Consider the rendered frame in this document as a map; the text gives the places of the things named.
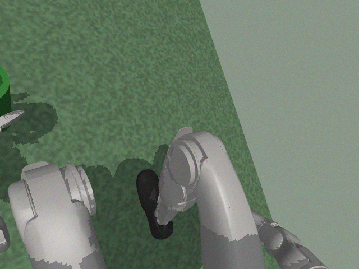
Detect bottle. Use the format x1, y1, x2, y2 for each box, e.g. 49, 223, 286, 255
0, 66, 12, 132

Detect right robot arm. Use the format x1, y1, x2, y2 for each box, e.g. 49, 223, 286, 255
258, 221, 328, 269

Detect left robot arm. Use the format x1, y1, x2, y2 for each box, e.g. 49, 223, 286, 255
0, 217, 11, 253

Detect left robot hand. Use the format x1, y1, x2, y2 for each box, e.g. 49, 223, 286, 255
0, 110, 25, 135

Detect right robot hand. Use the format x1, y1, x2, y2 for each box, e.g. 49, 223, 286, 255
251, 209, 269, 232

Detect right robot foot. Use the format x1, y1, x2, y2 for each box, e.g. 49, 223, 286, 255
136, 169, 173, 240

